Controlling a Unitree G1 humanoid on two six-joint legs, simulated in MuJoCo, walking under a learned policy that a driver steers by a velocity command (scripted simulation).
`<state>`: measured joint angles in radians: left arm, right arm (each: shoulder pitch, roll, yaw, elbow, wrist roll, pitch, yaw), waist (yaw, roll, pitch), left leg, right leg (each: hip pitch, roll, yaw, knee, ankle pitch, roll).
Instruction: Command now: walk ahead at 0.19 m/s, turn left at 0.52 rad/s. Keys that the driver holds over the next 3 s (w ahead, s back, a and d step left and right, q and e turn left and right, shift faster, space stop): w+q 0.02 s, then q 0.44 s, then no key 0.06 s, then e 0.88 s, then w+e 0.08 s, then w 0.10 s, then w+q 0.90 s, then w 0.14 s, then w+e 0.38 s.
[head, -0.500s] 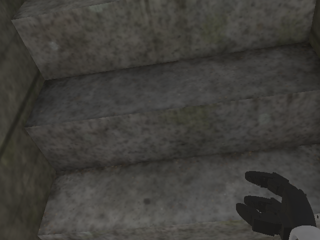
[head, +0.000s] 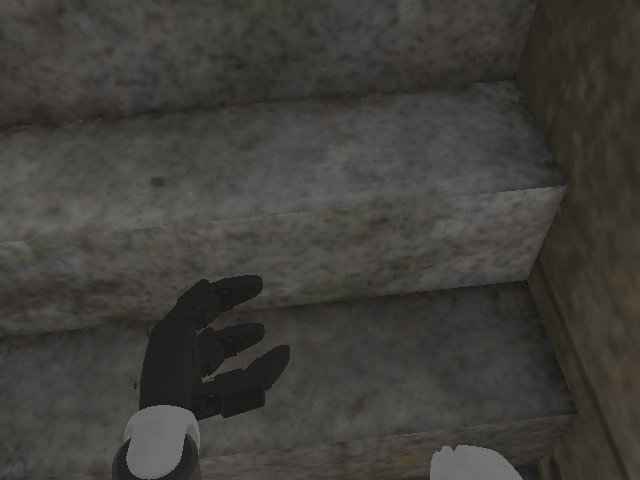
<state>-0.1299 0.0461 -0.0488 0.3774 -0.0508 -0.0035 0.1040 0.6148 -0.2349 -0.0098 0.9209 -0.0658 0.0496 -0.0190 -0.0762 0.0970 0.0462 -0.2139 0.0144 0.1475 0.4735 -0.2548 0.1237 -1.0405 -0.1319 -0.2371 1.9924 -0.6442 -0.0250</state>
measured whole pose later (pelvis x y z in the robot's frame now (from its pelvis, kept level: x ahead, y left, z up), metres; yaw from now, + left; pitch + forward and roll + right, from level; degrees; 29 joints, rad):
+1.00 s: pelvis -0.10 +0.05 -0.08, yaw +8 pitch +1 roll -2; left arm 0.27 0.20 0.04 0.68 -0.02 0.04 0.06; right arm 0.21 -0.14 0.04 0.53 -0.06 -0.03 -0.13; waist 0.03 -0.02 -0.03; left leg -0.64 0.14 0.20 1.08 -0.45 0.09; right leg -0.70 0.06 0.04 1.86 0.08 0.11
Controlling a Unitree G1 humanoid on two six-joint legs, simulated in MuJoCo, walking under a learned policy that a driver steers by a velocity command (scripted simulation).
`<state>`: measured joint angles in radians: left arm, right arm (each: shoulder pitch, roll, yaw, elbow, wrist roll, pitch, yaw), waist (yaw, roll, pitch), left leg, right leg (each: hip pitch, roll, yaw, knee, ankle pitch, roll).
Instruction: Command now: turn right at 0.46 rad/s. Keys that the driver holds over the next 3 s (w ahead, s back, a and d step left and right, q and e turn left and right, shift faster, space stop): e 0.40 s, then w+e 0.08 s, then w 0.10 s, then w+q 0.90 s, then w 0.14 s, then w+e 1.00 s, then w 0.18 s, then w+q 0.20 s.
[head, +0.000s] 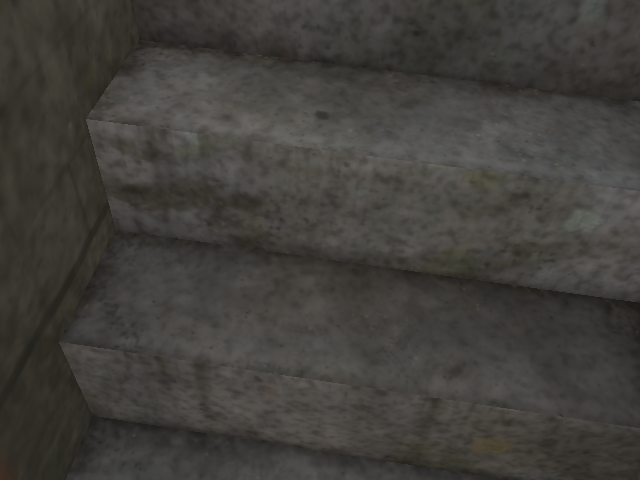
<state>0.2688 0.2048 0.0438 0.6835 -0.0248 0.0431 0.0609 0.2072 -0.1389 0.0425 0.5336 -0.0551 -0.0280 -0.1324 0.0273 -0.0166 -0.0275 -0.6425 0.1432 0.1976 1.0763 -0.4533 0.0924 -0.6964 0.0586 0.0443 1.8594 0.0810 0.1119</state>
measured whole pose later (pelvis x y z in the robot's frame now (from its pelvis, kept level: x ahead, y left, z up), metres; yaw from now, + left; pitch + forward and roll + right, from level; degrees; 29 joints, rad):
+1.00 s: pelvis -0.08 +0.05 -0.16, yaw -13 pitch +5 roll +0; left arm 0.08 0.12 -0.04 0.67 0.00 -0.09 0.04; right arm 0.53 -0.16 -0.05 0.91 -0.01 0.00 -0.01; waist -0.13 -0.09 -0.09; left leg -0.24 -0.07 -0.08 0.55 -0.40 0.07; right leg -1.07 -0.07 -0.04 2.03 -0.35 0.09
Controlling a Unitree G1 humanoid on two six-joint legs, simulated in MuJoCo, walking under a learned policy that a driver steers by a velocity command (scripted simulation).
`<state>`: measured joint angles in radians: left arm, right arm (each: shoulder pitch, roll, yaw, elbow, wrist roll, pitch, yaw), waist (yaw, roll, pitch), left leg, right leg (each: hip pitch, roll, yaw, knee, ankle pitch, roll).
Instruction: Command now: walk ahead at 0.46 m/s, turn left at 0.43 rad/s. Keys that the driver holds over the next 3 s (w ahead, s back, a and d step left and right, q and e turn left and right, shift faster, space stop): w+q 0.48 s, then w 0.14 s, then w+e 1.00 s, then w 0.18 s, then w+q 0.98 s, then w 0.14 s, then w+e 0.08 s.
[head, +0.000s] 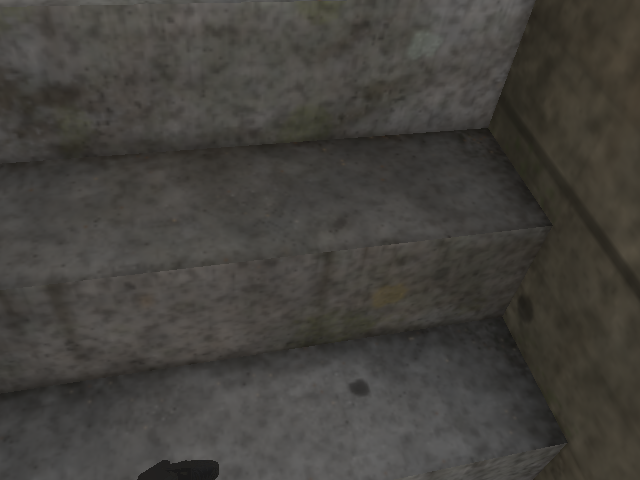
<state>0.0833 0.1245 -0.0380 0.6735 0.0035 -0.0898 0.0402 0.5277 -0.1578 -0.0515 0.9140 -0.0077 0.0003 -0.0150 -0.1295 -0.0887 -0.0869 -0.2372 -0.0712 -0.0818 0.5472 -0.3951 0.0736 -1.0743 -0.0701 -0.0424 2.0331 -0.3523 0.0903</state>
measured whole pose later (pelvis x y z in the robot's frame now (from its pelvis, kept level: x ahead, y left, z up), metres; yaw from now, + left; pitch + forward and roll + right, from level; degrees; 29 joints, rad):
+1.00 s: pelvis +0.25 +0.06 +0.26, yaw +13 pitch +3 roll -6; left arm -0.07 0.07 -0.11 0.49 -0.06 0.05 0.00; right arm 0.39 -0.22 0.00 0.87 -0.02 0.00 -0.11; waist 0.00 0.01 0.05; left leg -0.05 0.17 0.18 0.18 -0.14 0.02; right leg -1.20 -0.04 -0.10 1.85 -0.40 -0.02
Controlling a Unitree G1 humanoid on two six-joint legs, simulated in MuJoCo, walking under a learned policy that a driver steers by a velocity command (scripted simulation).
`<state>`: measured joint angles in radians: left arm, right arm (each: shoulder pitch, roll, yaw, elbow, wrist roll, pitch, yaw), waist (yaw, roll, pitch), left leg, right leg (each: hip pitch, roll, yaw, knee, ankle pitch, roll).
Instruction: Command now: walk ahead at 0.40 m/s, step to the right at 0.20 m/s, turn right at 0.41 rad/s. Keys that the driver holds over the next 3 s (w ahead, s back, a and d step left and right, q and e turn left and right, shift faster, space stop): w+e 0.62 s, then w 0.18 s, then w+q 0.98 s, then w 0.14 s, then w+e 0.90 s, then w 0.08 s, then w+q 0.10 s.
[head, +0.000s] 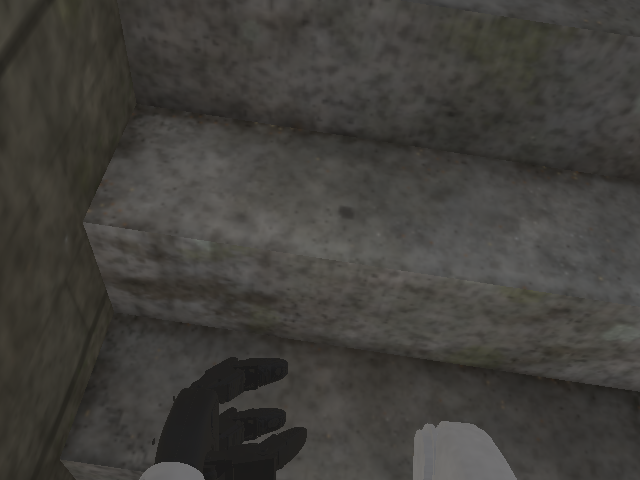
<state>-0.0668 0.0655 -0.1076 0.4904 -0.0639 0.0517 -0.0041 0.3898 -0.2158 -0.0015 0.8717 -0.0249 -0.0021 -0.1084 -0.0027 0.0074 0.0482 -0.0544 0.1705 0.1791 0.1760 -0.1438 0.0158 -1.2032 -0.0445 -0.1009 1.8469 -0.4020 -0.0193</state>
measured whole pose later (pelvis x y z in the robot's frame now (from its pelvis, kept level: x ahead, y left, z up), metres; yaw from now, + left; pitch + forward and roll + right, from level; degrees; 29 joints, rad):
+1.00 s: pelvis +0.34 -0.13 +0.40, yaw -19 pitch +1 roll -1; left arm 0.07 0.11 -0.05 0.66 -0.05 0.00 0.02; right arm 0.45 -0.24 -0.06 1.00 -0.01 -0.04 -0.04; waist -0.06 0.06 -0.12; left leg -0.25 0.20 0.02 0.57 -0.35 0.01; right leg -0.62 -0.09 -0.10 1.05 -0.20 -0.03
